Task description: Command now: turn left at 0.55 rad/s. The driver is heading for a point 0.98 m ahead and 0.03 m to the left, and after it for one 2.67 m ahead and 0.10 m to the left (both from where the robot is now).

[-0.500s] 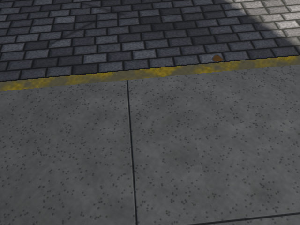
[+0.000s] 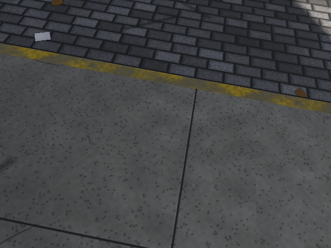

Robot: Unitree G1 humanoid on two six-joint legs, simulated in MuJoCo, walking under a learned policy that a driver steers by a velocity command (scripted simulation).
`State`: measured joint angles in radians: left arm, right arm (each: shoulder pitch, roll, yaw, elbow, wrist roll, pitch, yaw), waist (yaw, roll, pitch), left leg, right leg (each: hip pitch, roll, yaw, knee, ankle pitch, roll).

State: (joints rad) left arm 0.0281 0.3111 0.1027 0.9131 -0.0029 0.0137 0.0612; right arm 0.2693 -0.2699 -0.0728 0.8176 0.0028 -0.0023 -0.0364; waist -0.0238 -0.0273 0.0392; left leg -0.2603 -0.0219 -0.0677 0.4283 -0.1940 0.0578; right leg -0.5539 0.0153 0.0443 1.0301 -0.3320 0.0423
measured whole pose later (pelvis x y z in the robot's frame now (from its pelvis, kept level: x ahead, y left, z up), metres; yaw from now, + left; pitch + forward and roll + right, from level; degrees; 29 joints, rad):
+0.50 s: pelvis +0.02 -0.04 +0.00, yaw +15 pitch +1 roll +1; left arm 0.13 0.27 0.06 0.91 0.00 -0.01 0.03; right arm 0.17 -0.35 -0.10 0.75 0.01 0.04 -0.05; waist 0.02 0.05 0.06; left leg -0.45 -0.08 -0.14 1.02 -0.44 -0.08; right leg -0.20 -0.01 0.02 0.41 -0.22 -0.02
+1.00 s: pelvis +0.13 +0.00 -0.01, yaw +15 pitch +1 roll +1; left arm 0.04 0.31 0.04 0.86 -0.02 -0.08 -0.05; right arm 0.43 -0.28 -0.06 0.85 0.01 -0.06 -0.01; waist -0.07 -0.03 0.03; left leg 0.09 0.00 -0.03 0.19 -0.30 0.00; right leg -0.55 -0.06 -0.01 0.61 -0.09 0.00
